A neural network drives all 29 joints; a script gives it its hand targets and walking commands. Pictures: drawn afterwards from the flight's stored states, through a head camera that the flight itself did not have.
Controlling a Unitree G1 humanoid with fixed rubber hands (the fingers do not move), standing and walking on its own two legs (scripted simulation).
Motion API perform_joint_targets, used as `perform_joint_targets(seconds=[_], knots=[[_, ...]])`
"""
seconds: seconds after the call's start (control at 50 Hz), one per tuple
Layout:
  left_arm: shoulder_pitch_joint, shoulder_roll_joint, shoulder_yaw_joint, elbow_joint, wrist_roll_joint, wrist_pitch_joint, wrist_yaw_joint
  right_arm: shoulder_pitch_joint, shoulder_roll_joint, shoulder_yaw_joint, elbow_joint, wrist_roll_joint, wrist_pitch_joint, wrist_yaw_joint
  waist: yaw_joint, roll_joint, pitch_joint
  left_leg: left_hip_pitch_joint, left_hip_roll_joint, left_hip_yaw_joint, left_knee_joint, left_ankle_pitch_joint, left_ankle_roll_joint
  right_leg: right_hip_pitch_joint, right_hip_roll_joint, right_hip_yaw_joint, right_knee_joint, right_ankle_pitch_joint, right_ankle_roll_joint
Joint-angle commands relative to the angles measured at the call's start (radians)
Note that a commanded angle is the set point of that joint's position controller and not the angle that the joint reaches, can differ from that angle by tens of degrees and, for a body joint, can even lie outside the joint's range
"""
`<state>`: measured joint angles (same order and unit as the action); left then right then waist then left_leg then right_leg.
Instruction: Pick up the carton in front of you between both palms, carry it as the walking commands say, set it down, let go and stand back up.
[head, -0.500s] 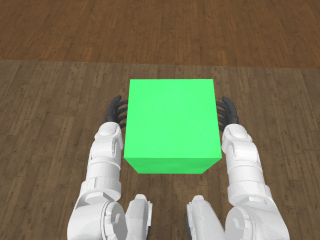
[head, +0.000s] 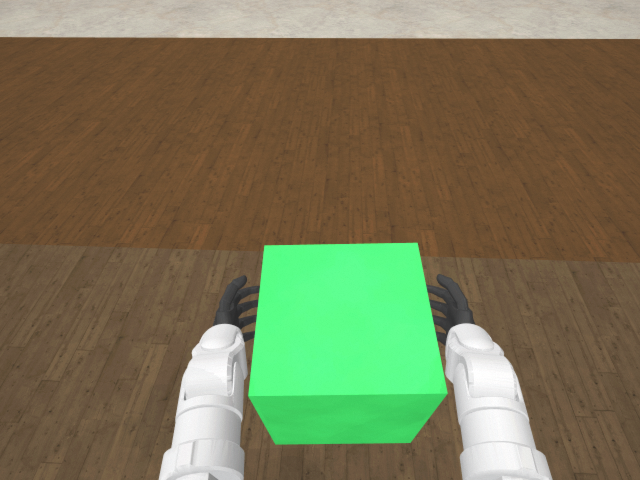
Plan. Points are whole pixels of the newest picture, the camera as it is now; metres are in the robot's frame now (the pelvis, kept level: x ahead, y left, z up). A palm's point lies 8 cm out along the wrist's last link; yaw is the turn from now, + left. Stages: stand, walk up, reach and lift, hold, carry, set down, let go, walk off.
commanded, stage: reach and lift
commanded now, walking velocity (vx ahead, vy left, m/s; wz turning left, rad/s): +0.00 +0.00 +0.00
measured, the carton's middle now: (341, 350) +0.31 +0.00 -0.06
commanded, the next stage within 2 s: hold in 1.02 s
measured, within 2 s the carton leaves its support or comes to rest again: neither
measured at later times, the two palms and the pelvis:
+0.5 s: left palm (224, 328) +0.30 +0.15 +0.04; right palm (463, 328) +0.30 -0.15 +0.04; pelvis -0.01 +0.00 +0.01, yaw +0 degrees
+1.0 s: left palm (224, 323) +0.30 +0.15 +0.05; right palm (465, 322) +0.30 -0.15 +0.05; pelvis +0.01 +0.00 +0.01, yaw +0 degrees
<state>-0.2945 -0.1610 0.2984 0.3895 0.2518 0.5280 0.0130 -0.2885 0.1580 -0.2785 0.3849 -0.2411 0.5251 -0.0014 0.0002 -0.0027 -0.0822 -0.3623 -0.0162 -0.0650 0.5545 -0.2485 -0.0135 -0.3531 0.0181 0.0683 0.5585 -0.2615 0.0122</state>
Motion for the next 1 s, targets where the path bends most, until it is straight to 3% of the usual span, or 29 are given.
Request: perform_joint_targets(seconds=[0.0,0.1,0.16,0.32,0.72,0.98], knots=[[-0.469,-0.962,-0.597,0.001,-0.193,0.028,-0.252,-0.454,0.976,0.568,0.02,0.175,0.029,0.238,-0.005,-0.001,-0.22,0.209,-0.08,-0.004,-0.123,0.2,0.009,0.179,0.08,0.007,-0.131,0.21,-0.011],[-0.494,-0.937,-0.508,0.046,-0.154,0.06,-0.266,-0.487,0.947,0.484,0.058,0.137,0.062,0.252,0.0,0.003,-0.083,0.201,-0.075,0.005,-0.171,0.053,0.018,0.171,0.07,-0.003,-0.178,0.065,-0.02],[-0.56,-0.948,-0.505,0.043,-0.155,0.056,-0.273,-0.551,0.958,0.478,0.055,0.137,0.059,0.26,-0.001,0.005,-0.09,0.212,-0.072,0.008,-0.171,0.021,0.022,0.178,0.067,-0.007,-0.179,0.033,-0.023],[-0.618,-0.966,-0.525,0.02,-0.162,0.053,-0.276,-0.609,0.967,0.499,0.027,0.144,0.057,0.261,-0.004,0.003,-0.156,0.251,-0.073,0.01,-0.169,0.045,0.02,0.223,0.068,-0.008,-0.178,0.056,-0.019],[-0.441,-0.929,-0.579,-0.116,-0.195,0.098,-0.252,-0.435,0.923,0.547,-0.102,0.175,0.099,0.243,-0.001,0.006,-0.17,0.359,-0.082,-0.001,-0.211,0.281,0.002,0.317,0.081,-0.001,-0.217,0.281,-0.007],[-0.423,-0.908,-0.6,-0.172,-0.212,0.127,-0.25,-0.415,0.914,0.571,-0.159,0.191,0.131,0.235,-0.001,0.0,-0.144,0.365,-0.086,-0.004,-0.222,0.275,0.005,0.333,0.08,0.003,-0.23,0.284,-0.003]])
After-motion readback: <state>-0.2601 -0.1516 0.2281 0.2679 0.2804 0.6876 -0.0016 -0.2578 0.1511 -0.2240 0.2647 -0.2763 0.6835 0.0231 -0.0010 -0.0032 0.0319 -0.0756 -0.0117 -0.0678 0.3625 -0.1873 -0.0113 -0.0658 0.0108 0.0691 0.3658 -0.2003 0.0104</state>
